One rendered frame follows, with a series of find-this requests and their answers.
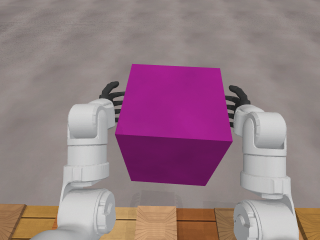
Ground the robot right forearm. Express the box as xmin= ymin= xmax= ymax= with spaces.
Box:
xmin=233 ymin=104 xmax=299 ymax=238

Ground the right robot hand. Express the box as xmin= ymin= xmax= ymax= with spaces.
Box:
xmin=225 ymin=85 xmax=251 ymax=128

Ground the robot left forearm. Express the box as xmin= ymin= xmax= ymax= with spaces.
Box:
xmin=57 ymin=98 xmax=116 ymax=226

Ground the carton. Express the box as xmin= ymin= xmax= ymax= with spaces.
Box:
xmin=115 ymin=64 xmax=233 ymax=186

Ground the right robot upper arm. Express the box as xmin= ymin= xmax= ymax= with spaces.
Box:
xmin=233 ymin=199 xmax=299 ymax=240

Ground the left robot upper arm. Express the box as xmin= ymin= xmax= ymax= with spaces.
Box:
xmin=29 ymin=188 xmax=116 ymax=240

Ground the left robot hand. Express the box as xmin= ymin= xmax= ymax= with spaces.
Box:
xmin=99 ymin=81 xmax=125 ymax=123

